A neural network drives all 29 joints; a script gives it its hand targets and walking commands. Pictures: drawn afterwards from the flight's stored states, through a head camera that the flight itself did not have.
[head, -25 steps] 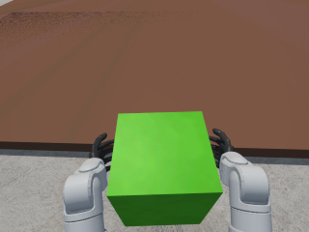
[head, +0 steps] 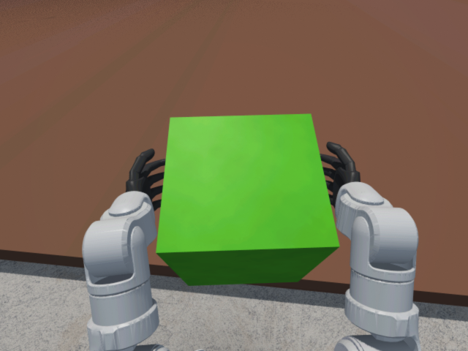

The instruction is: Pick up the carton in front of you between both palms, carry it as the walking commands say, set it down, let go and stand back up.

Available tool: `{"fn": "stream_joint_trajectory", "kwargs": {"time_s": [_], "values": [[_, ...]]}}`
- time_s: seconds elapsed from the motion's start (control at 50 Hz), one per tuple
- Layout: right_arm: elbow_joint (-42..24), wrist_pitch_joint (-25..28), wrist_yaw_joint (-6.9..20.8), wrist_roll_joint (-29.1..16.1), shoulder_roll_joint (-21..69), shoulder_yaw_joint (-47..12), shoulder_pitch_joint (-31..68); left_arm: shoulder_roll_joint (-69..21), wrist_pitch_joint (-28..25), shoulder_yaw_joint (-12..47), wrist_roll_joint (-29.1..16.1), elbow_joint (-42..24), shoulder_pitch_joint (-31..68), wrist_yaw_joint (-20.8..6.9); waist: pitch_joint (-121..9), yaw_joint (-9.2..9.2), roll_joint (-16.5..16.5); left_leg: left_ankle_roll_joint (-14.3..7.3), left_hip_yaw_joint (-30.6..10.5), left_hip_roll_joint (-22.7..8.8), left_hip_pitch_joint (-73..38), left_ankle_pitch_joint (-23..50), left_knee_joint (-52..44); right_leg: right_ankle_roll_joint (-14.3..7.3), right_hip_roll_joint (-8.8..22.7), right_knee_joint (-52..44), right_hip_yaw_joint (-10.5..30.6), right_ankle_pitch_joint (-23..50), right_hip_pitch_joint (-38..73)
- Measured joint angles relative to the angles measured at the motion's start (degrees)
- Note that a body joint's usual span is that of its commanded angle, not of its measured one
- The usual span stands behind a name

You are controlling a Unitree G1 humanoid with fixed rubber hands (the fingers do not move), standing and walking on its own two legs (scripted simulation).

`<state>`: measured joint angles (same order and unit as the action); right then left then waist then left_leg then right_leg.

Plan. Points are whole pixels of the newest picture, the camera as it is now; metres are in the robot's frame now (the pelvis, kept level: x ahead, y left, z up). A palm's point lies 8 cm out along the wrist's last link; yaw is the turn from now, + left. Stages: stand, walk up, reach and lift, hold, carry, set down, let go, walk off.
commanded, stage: carry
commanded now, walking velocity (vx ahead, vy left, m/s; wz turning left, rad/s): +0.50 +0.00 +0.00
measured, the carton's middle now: (242, 210) +0.33 +0.01 +0.08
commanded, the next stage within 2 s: none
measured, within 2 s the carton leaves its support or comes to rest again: neither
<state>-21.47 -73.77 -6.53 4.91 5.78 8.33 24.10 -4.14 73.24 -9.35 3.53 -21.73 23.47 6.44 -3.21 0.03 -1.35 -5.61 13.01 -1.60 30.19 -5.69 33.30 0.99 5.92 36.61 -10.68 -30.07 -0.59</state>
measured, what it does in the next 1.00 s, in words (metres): climbs: right foot, then left foot 0.11 m higher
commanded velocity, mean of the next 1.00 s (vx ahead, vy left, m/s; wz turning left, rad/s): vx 0.50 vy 0.00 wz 0.00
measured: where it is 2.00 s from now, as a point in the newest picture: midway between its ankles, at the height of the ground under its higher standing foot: (228, 142)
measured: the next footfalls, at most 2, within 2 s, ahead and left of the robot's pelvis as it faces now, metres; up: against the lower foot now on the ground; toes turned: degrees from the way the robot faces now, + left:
right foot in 0.40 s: +0.40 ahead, -0.10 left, +0.00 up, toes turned -7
left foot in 0.80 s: +0.77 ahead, +0.10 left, +0.11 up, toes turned +4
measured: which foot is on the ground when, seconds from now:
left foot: down 0.00-0.44, up 0.46-0.78, down 0.80-1.00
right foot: down 0.00-0.00, up 0.02-0.38, down 0.40-0.80, up 0.82-1.00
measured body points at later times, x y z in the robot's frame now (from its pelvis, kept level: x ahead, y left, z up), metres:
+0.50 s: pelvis +0.32 -0.02 +0.01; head +0.38 -0.03 +0.45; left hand +0.73 +0.15 +0.17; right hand +0.74 -0.16 +0.16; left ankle +0.17 +0.09 -0.61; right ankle +0.36 -0.09 -0.71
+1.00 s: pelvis +0.68 +0.05 +0.11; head +0.78 +0.02 +0.55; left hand +1.11 +0.14 +0.23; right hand +1.06 -0.16 +0.22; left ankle +0.73 +0.10 -0.60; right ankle +0.59 -0.06 -0.45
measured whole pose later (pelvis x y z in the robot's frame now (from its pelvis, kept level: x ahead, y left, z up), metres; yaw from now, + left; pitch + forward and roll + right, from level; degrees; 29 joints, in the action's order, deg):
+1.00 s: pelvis +0.68 +0.05 +0.11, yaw -2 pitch +4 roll +1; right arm -2.4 -73.6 -9.7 1.5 1.6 13.4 46.3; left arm -1.9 75.3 -19.9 5.0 -5.9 45.7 6.9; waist 8.0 -8.2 1.6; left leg -7.2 9.5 2.6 28.9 -17.9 41.8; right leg -3.6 -2.5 90.3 2.6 -22.9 -36.4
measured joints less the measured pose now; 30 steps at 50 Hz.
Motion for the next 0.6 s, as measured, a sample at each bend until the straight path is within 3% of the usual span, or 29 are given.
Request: {"fn": "stream_joint_trajectory", "kwargs": {"time_s": [0.06,0.12,0.26,0.38,0.42,0.46,0.52,0.6], "values": [[6.84,-1.78,-1.34,-0.92,-1.72,0.32,7.12,3.52,2.43,-1.33,-1.38,6.12,6.76,0.15,2.14,-1.98,0.07,-0.70,-0.01,-0.09,-1.25,-5.62,3.23,-2.12,-2.13,28.54,7.52,3.16,-14.28],[10.34,-3.49,-1.83,-2.01,-3.19,1.91,11.18,3.87,4.25,-2.55,-0.96,10.93,12.46,0.26,3.97,-2.67,0.14,-0.02,-0.26,0.43,-5.22,-6.26,-0.77,-3.53,-2.59,36.20,9.17,8.51,-25.96],[16.06,-3.46,-1.93,-3.07,-5.28,5.43,20.89,4.61,4.61,-5.07,0.40,16.18,22.33,0.42,5.96,-3.08,0.58,0.88,-1.32,0.96,-14.31,-9.74,-7.60,-2.99,-1.27,22.71,8.11,14.38,-39.72],[23.86,-3.34,-1.94,-2.59,-6.64,6.65,28.04,6.58,4.47,-6.98,0.18,23.27,28.55,0.43,4.63,-2.29,1.25,3.33,-2.31,0.63,-21.48,-17.89,-6.29,-4.54,-3.43,4.59,4.89,21.86,-37.64],[25.93,-3.72,-1.93,-2.54,-7.38,7.08,29.11,6.52,4.04,-7.19,0.29,26.26,29.91,0.44,3.99,-1.11,2.35,3.74,-2.82,-0.78,-21.24,-21.54,1.43,-5.86,-4.59,-0.40,2.48,20.48,-31.58],[27.64,-4.00,-1.89,-2.86,-8.53,7.85,30.00,6.01,3.18,-6.95,0.78,29.20,31.23,0.46,3.76,0.77,3.35,4.19,-6.05,-1.65,-15.34,-20.63,18.69,-5.90,-5.46,-1.24,1.94,18.07,-27.64],[28.93,-4.18,-1.76,-2.34,-8.41,9.32,29.22,4.67,2.24,-6.54,1.24,30.74,29.67,0.57,5.12,3.13,3.73,3.85,-11.68,1.06,-2.78,-20.93,44.83,-5.70,-6.13,-0.78,2.20,13.61,-24.77],[24.97,-4.78,-1.74,-0.51,-5.77,10.21,27.36,3.36,2.52,-7.19,0.01,24.82,24.92,1.23,7.70,4.62,2.31,2.38,-11.24,1.76,12.42,-19.66,56.44,-4.78,-5.21,-6.09,3.46,12.35,-18.33]]}}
